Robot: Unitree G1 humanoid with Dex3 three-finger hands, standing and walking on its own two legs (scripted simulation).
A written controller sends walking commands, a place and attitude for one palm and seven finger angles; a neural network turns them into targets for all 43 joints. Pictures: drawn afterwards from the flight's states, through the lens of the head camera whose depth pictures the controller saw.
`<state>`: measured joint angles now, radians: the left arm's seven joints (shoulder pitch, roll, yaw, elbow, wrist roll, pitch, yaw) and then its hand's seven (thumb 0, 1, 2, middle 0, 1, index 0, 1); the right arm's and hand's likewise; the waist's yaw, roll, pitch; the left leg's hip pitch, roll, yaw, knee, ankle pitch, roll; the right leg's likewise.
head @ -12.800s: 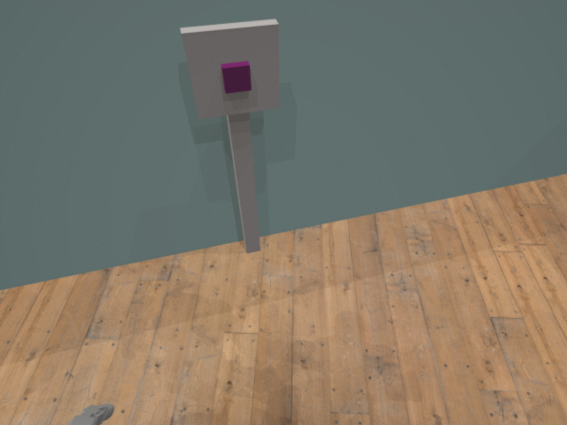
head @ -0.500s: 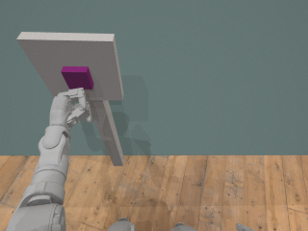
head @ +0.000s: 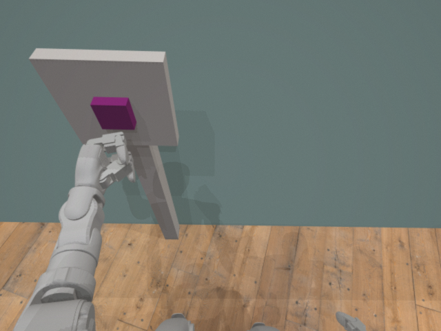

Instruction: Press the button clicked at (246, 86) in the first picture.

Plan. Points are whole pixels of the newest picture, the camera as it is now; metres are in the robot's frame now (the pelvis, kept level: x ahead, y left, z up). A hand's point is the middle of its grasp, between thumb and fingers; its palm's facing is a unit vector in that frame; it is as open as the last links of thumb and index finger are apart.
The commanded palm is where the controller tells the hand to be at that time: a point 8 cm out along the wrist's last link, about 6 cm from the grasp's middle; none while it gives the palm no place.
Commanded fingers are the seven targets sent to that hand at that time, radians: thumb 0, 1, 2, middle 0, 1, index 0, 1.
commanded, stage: aim a knuckle at the button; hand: left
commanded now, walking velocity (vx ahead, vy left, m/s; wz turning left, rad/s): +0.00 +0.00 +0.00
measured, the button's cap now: (115, 112) +0.50 +0.21 +0.10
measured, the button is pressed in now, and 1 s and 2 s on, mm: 0 10 2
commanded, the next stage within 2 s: press the button with the knuckle in 0.04 s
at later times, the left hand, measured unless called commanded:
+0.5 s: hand (132, 152) +0.42 +0.17 +0.07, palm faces +0.00 -1.00 -0.02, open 3.1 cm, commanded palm +0.40 +0.23 +0.07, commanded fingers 0.00 0.90 0.90 -1.30 -1.50 -1.30 -1.50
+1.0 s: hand (128, 143) +0.45 +0.19 +0.06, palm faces +0.00 -1.00 -0.01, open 2.8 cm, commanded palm +0.44 +0.23 +0.07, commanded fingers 0.00 0.90 0.90 -1.30 -1.50 -1.30 -1.50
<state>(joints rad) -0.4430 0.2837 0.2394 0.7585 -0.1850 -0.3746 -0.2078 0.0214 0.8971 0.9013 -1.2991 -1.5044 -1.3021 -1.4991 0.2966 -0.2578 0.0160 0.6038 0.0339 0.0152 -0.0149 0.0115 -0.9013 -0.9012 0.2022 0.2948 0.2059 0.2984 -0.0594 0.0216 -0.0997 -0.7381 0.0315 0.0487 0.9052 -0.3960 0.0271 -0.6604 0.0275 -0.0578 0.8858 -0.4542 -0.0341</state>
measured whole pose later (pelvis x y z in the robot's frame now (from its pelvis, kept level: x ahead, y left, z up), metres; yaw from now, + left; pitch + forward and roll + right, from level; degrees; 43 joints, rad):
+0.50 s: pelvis +0.00 +0.00 +0.00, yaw +0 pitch +14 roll -1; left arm -0.55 0.31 0.27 0.85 -0.17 -0.38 -0.20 0.02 0.90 0.90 -1.30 -1.50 -1.30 -1.50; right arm 0.32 -0.26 0.02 0.62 0.03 0.02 -0.01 0.01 -0.90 -0.90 0.20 0.29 0.21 0.30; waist -0.08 0.02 -0.10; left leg -0.77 0.03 0.05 0.92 -0.40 0.03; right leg -0.69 0.03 -0.06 0.90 -0.46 -0.03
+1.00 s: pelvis -0.01 +0.00 -0.01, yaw +0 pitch +16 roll -2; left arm -0.73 0.38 0.30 1.07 -0.14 -0.42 -0.23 -0.02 0.81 0.92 -1.30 -1.50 -1.30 -1.50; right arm 0.33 -0.26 0.02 0.65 0.02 0.04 -0.02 0.01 -0.90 -0.90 0.20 0.29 0.21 0.30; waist -0.10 0.02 -0.10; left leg -0.85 0.04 0.03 0.97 -0.40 0.03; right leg -0.76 0.03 -0.07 0.93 -0.46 -0.03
